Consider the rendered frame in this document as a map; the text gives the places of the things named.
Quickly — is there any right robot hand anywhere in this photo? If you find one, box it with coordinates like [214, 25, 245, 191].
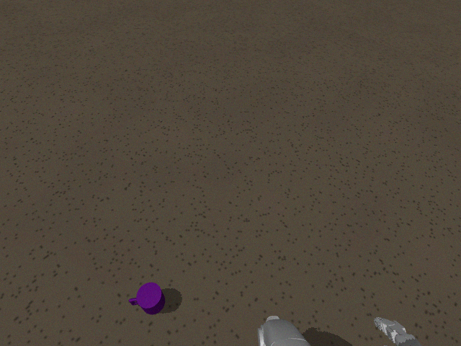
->
[374, 317, 421, 346]

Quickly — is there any mug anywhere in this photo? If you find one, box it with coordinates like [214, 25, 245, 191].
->
[129, 283, 165, 314]

